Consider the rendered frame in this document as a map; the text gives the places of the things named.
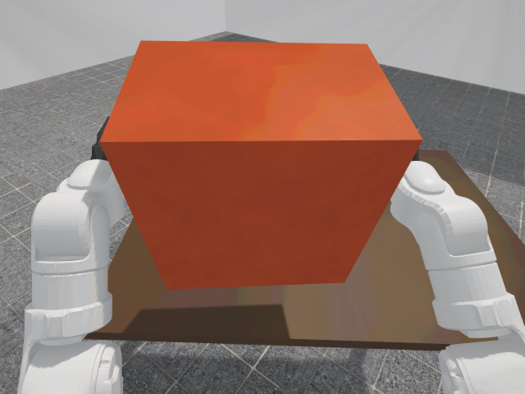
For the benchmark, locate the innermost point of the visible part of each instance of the carton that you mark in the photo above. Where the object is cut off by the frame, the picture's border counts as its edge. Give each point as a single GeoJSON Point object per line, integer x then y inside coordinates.
{"type": "Point", "coordinates": [257, 164]}

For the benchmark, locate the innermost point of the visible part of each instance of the right robot upper arm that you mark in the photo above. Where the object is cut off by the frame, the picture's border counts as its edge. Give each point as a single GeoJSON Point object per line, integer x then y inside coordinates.
{"type": "Point", "coordinates": [485, 367]}

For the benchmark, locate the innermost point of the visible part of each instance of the robot left forearm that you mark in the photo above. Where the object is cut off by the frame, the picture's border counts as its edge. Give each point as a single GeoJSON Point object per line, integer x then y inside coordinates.
{"type": "Point", "coordinates": [70, 247]}

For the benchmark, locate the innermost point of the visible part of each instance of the table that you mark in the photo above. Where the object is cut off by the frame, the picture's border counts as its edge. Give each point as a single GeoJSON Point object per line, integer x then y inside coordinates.
{"type": "Point", "coordinates": [385, 302]}

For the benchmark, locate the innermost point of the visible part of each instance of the left robot upper arm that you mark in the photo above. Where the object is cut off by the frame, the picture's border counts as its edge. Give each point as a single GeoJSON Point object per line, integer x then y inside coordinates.
{"type": "Point", "coordinates": [85, 367]}

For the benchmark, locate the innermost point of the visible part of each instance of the left robot hand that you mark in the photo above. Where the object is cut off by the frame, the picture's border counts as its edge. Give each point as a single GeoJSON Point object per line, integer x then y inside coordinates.
{"type": "Point", "coordinates": [97, 150]}

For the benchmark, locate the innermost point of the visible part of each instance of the robot right forearm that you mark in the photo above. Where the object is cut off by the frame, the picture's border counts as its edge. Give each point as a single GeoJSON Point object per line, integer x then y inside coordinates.
{"type": "Point", "coordinates": [452, 234]}

